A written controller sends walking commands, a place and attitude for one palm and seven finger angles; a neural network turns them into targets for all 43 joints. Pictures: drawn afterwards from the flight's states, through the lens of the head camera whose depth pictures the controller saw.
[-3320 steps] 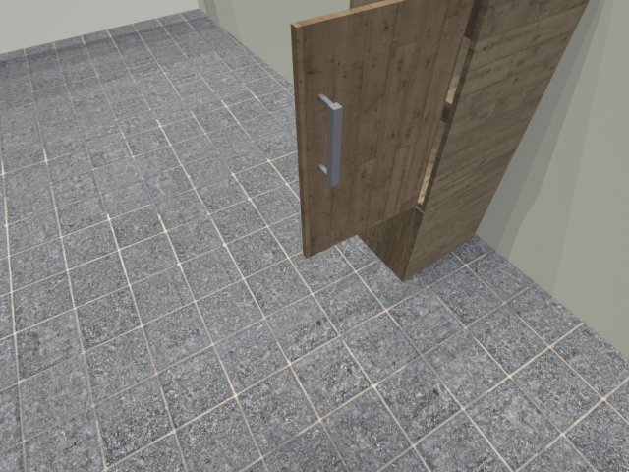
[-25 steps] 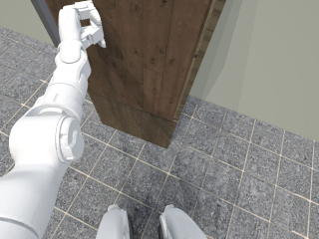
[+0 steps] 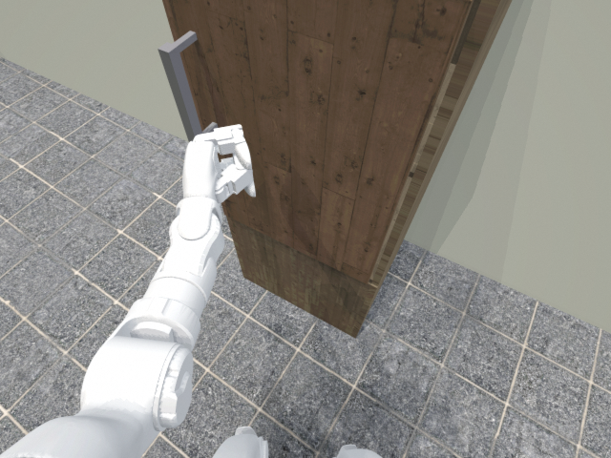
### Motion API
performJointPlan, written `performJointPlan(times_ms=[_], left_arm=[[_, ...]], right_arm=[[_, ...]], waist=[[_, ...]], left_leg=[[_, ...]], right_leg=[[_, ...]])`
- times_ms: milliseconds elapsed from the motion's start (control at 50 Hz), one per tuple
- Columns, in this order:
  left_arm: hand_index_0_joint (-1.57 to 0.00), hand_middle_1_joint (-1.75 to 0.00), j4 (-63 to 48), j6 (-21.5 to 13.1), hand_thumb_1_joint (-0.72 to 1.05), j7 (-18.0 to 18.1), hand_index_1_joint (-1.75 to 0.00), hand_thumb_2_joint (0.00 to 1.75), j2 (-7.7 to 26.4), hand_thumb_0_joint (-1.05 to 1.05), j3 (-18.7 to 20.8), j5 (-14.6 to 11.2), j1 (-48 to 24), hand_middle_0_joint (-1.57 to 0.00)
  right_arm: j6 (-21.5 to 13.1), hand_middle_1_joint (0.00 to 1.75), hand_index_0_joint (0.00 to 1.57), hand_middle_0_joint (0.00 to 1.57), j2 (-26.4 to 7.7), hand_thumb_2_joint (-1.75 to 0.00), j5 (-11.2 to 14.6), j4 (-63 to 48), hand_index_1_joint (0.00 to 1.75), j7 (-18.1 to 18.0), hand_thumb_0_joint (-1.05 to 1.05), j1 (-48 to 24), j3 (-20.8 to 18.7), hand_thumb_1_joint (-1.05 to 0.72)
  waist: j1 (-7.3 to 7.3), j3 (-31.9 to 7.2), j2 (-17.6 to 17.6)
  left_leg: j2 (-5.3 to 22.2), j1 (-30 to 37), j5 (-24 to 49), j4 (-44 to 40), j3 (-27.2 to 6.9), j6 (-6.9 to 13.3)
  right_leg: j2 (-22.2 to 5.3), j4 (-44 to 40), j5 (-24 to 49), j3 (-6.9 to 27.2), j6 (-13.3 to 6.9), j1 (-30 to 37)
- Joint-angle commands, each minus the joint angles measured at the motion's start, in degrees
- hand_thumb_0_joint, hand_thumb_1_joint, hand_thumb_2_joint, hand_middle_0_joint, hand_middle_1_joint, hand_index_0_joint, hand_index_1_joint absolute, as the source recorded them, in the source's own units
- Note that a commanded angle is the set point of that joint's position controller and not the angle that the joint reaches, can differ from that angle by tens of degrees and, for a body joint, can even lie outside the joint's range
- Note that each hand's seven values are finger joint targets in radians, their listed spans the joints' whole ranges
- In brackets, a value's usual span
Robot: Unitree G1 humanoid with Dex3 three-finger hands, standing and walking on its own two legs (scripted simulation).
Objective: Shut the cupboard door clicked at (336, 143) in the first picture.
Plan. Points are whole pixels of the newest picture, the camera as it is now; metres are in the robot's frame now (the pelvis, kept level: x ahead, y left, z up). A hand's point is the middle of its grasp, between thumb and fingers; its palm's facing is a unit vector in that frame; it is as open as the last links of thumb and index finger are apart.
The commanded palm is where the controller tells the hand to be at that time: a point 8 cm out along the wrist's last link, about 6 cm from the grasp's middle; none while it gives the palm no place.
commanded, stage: pull the fist back off the door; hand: left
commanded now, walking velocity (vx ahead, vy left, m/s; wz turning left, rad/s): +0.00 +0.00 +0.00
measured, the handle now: (193, 95) +0.63 +0.15 +0.09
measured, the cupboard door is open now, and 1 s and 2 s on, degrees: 1 1 1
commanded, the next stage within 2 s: draw the hand back to the body in 0.02 s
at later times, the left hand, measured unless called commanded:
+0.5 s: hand (197, 202) +0.39 +0.11 +0.13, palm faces -0.01 -1.00 -0.02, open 3.1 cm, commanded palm +0.35 +0.16 +0.14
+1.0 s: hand (36, 297) +0.26 +0.21 +0.18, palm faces +0.22 -0.94 -0.24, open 3.7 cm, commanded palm +0.22 +0.26 +0.20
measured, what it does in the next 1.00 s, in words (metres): rises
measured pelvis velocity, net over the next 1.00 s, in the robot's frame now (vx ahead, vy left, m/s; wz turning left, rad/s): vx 0.00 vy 0.02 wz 0.02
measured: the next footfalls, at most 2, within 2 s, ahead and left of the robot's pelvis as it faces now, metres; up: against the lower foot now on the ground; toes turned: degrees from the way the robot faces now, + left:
none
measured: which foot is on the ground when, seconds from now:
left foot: down 0.00-1.00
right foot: down 0.00-1.00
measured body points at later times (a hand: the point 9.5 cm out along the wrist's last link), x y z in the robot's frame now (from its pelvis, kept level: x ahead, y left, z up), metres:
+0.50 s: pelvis +0.00 -0.01 +0.03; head +0.03 -0.02 +0.47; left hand +0.39 +0.16 +0.13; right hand +0.05 -0.26 -0.10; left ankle +0.03 +0.11 -0.68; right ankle -0.04 -0.09 -0.68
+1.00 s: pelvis +0.00 +0.02 +0.06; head -0.01 +0.00 +0.51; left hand +0.24 +0.26 +0.19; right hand +0.22 -0.18 -0.01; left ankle +0.03 +0.11 -0.68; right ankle -0.04 -0.09 -0.68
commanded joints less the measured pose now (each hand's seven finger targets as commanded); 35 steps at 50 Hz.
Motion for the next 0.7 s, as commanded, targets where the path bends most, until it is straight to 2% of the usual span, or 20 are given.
performJointPlan(times_ms=[0, 20, 60, 100, 120, 140, 160, 200, 240, 300, 360, 400, 420, 480, 540, 560, 620, 640, 660, 680], left_arm=[[-1.3, -1.5, -13.1, -4.1, 0.9, 1.0, -1.5, 0.9, 6.1, 0.0, -0.5, 0.2, -31.8, -1.3], [-1.3, -1.5, -11.7, -4.1, 0.9, 1.2, -1.5, 0.9, 4.8, 0.0, -1.7, 0.0, -33.2, -1.3], [-1.3, -1.5, -9.0, -4.4, 0.9, 1.5, -1.5, 0.9, 7.8, 0.0, 1.3, 0.0, -32.1, -1.3], [-1.3, -1.5, -7.9, -5.1, 0.9, 1.2, -1.5, 0.9, 8.9, 0.0, 2.1, 0.3, -33.2, -1.3], [-1.3, -1.5, -5.6, -4.9, 0.9, 0.8, -1.5, 0.9, 8.1, 0.0, 1.4, 0.5, -31.7, -1.3], [-1.3, -1.5, -6.7, -5.2, 0.9, 0.6, -1.5, 0.9, 11.3, 0.0, 4.3, 0.4, -29.9, -1.3], [-1.3, -1.5, -7.5, -5.0, 0.9, -0.1, -1.5, 0.9, 11.7, 0.0, 4.5, 0.3, -26.3, -1.3], [-1.3, -1.5, -11.7, -4.6, 0.9, -1.6, -1.5, 0.9, 13.1, 0.0, 6.0, -0.6, -18.7, -1.3], [-1.3, -1.5, -15.3, -2.8, 0.9, -3.2, -1.5, 0.9, 11.7, 0.0, 4.5, -1.8, -14.5, -1.3], [-1.3, -1.5, -23.4, -0.4, 0.9, -5.0, -1.5, 0.9, 11.9, 0.0, 4.2, -4.1, -10.1, -1.3], [-1.3, -1.5, -31.9, 0.8, 0.9, -6.3, -1.5, 0.9, 11.0, 0.0, 2.5, -5.8, -6.0, -1.3], [-1.3, -1.5, -37.8, 0.7, 0.9, -6.9, -1.5, 0.9, 11.1, 0.0, 1.2, -6.0, -4.2, -1.3], [-1.3, -1.5, -38.5, 1.5, 0.9, -7.3, -1.5, 0.9, 9.7, 0.0, -0.2, -6.3, -1.3, -1.3], [-1.3, -1.5, -42.6, 3.5, 0.9, -8.4, -1.5, 0.9, 12.1, 0.0, 1.2, -7.3, 5.6, -1.3], [-1.27, -1.47, -45.5, 6.1, 0.9, -9.7, -1.47, 0.9, 14.0, 0.0, 2.7, -8.4, 10.7, -1.27], [-1.24, -1.44, -48.2, 6.7, 0.9, -10.2, -1.44, 0.9, 13.4, 0.0, 1.6, -8.6, 11.4, -1.24], [-1.16, -1.35, -53.1, 8.9, 0.9, -11.3, -1.35, 0.9, 14.2, 0.0, 2.8, -10.1, 18.0, -1.16], [-1.13, -1.32, -59.1, 9.3, 0.9, -8.0, -1.32, 0.9, 15.2, 0.0, -1.6, -4.6, 19.0, -1.13], [-1.11, -1.29, -60.0, 10.4, 0.9, -6.1, -1.29, 0.9, 15.0, 0.0, -0.5, -4.2, 22.8, -1.11], [-1.08, -1.26, -61.1, 11.2, 0.9, -5.1, -1.26, 0.9, 15.0, 0.0, -1.0, -3.7, 25.8, -1.08]], right_arm=[[-1.1, 0.3, 0.2, 0.2, -6.8, -0.9, 0.3, -2.3, 0.3, -1.1, 0.0, 7.4, -2.2, -0.9], [-1.2, 0.3, 0.2, 0.2, -6.6, -0.9, 0.1, -1.9, 0.3, -1.2, 0.0, 7.0, -2.0, -0.9], [-1.3, 0.3, 0.2, 0.2, -6.9, -0.9, 0.1, -1.8, 0.3, -1.5, 0.0, 6.6, -1.9, -0.9], [-1.6, 0.3, 0.2, 0.2, -6.7, -0.9, 0.0, -1.8, 0.3, -1.6, 0.0, 6.1, -1.5, -0.9], [-1.5, 0.3, 0.2, 0.2, -6.6, -0.9, -0.1, -1.9, 0.3, -1.6, 0.0, 6.0, -1.3, -0.9], [-1.4, 0.3, 0.2, 0.2, -6.9, -0.9, 0.0, -2.6, 0.3, -1.5, 0.0, 6.0, -1.3, -0.9], [-1.3, 0.3, 0.2, 0.2, -6.9, -0.9, 0.0, -3.6, 0.3, -1.4, 0.0, 5.5, -1.3, -0.9], [-0.9, 0.3, 0.2, 0.2, -6.9, -0.9, 0.6, -5.9, 0.3, -1.4, 0.0, 4.7, -1.0, -0.9], [-0.4, 0.3, 0.2, 0.2, -6.7, -0.9, 1.4, -7.4, 0.3, -1.7, 0.0, 4.0, -0.9, -0.9], [-0.2, 0.3, 0.2, 0.2, -6.6, -0.9, 2.6, -9.2, 0.3, -2.5, 0.0, 2.1, -0.7, -0.9], [-0.9, 0.3, 0.2, 0.2, -6.3, -0.9, 3.2, -9.6, 0.3, -3.5, 0.0, 0.3, -0.7, -0.9], [-1.7, 0.3, 0.2, 0.2, -6.0, -0.9, 3.6, -9.6, 0.3, -4.0, 0.0, -1.2, -0.6, -0.9], [-2.1, 0.3, 0.2, 0.2, -5.9, -0.9, 3.7, -9.4, 0.3, -4.3, 0.0, -1.8, -0.5, -0.9], [-2.8, 0.3, 0.2, 0.2, -6.2, -0.9, 4.0, -9.9, 0.3, -4.9, 0.0, -4.0, -0.2, -0.9], [-3.2, 0.3, 0.2, 0.2, -6.0, -0.9, 4.5, -10.6, 0.3, -5.5, 0.0, -6.9, 0.5, -0.9], [-3.4, 0.3, 0.2, 0.2, -5.8, -0.9, 4.6, -11.2, 0.3, -5.7, 0.0, -8.1, 0.7, -0.9], [-4.0, 0.3, 0.2, 0.2, -5.7, -0.9, 5.0, -12.5, 0.3, -6.2, 0.0, -10.6, 1.2, -0.9], [-2.5, 0.3, 0.2, 0.2, -3.7, -0.9, 4.7, -13.3, 0.3, -7.2, 0.0, -13.0, 1.4, -0.9], [-1.8, 0.3, 0.2, 0.2, -4.0, -0.9, 4.5, -13.4, 0.3, -7.8, 0.0, -13.3, 1.4, -0.9], [-1.4, 0.3, 0.2, 0.2, -4.1, -0.9, 4.4, -13.4, 0.3, -8.2, 0.0, -14.1, 1.5, -0.9]], waist=[[-3.65, -22.0, -2.2], [-4.49, -20.5, -2.5], [-3.63, -20.7, -4.5], [-3.52, -22.0, -4.0], [-3.36, -21.0, -3.7], [-1.7, -22.7, -2.8], [-0.48, -24.1, -1.8], [1.95, -27.1, -2.5], [1.82, -24.2, -6.3], [2.38, -20.6, -8.6], [2.62, -18.3, -8.1], [2.82, -17.8, -3.9], [2.71, -15.7, -4.3], [3.9, -13.2, -3.0], [4.94, -10.4, -3.9], [5.0, -10.0, -2.3], [6.12, -9.5, -2.8], [5.78, -7.1, -3.8], [5.46, -6.2, -4.9], [5.9, -5.2, -5.8]], left_leg=[[-0.7, 26.7, 19.4, -1.9, -2.6, 0.9], [-0.7, 26.4, 18.0, -2.0, -2.6, 1.0], [-0.9, 24.0, 16.3, -2.1, -2.4, 1.0], [-1.1, 23.4, 16.0, -2.0, -2.4, 1.1], [-1.2, 22.6, 15.4, -2.1, -2.3, 1.1], [-1.3, 22.6, 15.6, -2.3, -2.1, 1.0], [-1.5, 23.5, 16.3, -3.0, -1.8, 1.0], [-1.6, 24.9, 19.4, -4.1, -1.2, 1.0], [-1.6, 24.0, 18.2, -5.6, -0.5, 1.4], [-1.8, 23.5, 15.5, -8.1, 0.2, 1.8], [-1.6, 27.1, 14.8, -10.1, 0.3, 2.0], [-1.4, 30.5, 14.9, -11.3, 0.2, 1.9], [-1.2, 31.4, 14.4, -12.0, 0.0, 2.0], [-1.3, 32.4, 13.0, -13.7, 0.2, 2.1], [-1.3, 32.2, 11.6, -15.8, 0.1, 2.0], [-1.3, 33.3, 12.3, -16.3, 0.0, 1.9], [-1.2, 35.4, 13.9, -17.6, -0.2, 1.9], [-1.2, 37.1, 12.9, -20.5, -0.8, 1.2], [-0.7, 38.1, 12.9, -21.5, -0.9, 1.3], [-0.7, 39.0, 13.6, -22.6, -1.0, 1.5]], right_leg=[[-1.0, -7.8, 30.9, 1.7, 3.1, -0.9], [-1.0, -8.1, 29.7, 1.7, 3.2, -1.6], [-1.3, -8.3, 29.1, 2.3, 3.3, 0.0], [-1.6, -7.7, 29.2, 2.6, 3.6, 0.1], [-1.5, -7.8, 28.7, 2.6, 3.4, 0.0], [-1.7, -7.7, 29.0, 3.0, 3.4, 1.6], [-1.6, -7.8, 29.9, 2.9, 3.1, 3.8], [-1.6, -8.0, 34.3, 3.0, 3.1, 8.6], [-1.5, -10.0, 35.9, 3.3, 3.9, 11.2], [-2.0, -13.1, 37.2, 4.2, 5.3, 15.4], [-1.8, -15.6, 35.2, 3.8, 5.5, 16.4], [-1.6, -16.5, 31.8, 3.4, 5.0, 15.3], [-1.4, -17.2, 29.8, 2.8, 4.6, 14.8], [-1.8, -19.3, 27.1, 3.3, 4.8, 15.7], [-2.2, -20.9, 25.0, 3.2, 4.5, 17.1], [-2.2, -20.8, 25.3, 2.9, 4.0, 17.7], [-2.3, -21.4, 26.9, 2.3, 3.7, 19.4], [-4.4, -25.6, 27.5, 5.1, 4.1, 19.6], [-4.5, -26.6, 27.2, 4.6, 4.3, 20.7], [-4.2, -27.6, 27.5, 4.3, 4.3, 21.7]])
